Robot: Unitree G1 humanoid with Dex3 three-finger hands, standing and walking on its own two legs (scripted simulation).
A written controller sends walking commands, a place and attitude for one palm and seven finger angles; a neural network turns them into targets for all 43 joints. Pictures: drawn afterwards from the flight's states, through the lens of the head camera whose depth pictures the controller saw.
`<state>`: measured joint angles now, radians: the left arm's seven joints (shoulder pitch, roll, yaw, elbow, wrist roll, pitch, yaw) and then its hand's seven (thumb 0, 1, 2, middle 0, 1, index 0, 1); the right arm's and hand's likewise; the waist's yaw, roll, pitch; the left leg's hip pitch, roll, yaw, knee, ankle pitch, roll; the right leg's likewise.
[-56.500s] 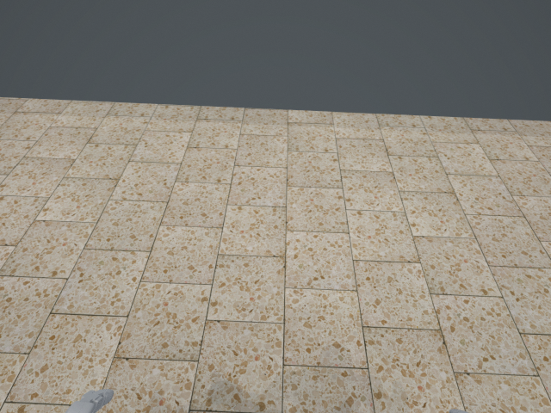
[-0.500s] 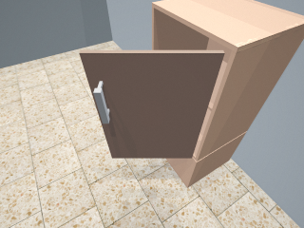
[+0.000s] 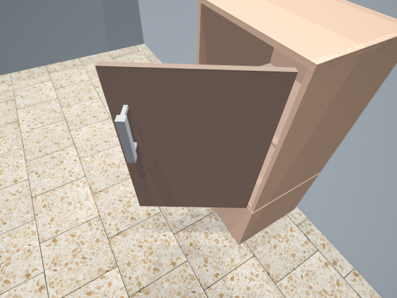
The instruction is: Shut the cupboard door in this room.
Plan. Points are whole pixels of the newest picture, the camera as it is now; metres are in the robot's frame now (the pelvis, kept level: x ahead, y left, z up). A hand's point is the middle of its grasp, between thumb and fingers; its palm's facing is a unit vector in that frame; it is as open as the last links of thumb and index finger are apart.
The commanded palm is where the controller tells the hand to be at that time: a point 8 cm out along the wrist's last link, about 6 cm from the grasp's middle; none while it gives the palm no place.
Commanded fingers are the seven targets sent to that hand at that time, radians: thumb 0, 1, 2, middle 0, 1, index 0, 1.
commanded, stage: come to a stop and stand still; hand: left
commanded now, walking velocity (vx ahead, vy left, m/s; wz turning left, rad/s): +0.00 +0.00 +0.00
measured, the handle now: (128, 134) +0.47 +0.20 +0.05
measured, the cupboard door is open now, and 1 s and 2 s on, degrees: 59 59 59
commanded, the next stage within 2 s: look again from close up in 1.06 s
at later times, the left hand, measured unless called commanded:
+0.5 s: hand out of the picture +0.04 +0.17 -0.18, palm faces +0.03 -0.97 -0.23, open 7.3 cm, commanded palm none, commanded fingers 0.00 0.90 0.90 -0.20 -0.30 -0.20 -0.30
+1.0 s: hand out of the picture +0.00 +0.23 -0.17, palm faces -0.01 -0.97 -0.23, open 7.3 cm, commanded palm none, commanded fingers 0.00 0.90 0.90 -0.20 -0.30 -0.20 -0.30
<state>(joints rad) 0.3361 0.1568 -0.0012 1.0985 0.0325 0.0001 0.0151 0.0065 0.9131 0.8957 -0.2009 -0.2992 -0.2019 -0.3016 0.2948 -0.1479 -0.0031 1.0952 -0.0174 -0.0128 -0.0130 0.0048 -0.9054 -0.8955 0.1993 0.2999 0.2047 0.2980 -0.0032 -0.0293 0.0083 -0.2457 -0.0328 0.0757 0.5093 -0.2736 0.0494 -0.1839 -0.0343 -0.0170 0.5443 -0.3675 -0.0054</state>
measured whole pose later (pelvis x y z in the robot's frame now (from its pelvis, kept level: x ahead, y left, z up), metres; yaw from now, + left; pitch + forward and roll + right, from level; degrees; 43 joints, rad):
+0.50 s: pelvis +0.02 -0.01 +0.00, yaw +0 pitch +2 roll +0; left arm 0.26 0.16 0.02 1.02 0.02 -0.01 0.06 0.01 0.91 0.90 -0.20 -0.30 -0.20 -0.30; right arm 0.15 -0.17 -0.02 1.01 0.00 0.00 -0.03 0.01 -0.91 -0.90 0.20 0.30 0.20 0.30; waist 0.01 -0.01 0.06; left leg -0.29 0.00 0.07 0.60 -0.31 0.02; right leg -0.18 0.00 -0.03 0.54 -0.38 0.00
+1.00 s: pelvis -0.02 +0.03 +0.00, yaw +0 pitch +0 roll +0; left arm 0.29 0.21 0.00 0.98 0.02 0.01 0.03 0.01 0.91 0.90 -0.20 -0.30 -0.20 -0.30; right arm 0.29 -0.20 0.00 1.01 -0.02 0.00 0.00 0.01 -0.91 -0.90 0.20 0.30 0.21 0.30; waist -0.01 0.00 0.03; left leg -0.29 -0.07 0.06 0.48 -0.19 0.09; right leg -0.22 -0.04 0.02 0.51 -0.29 0.00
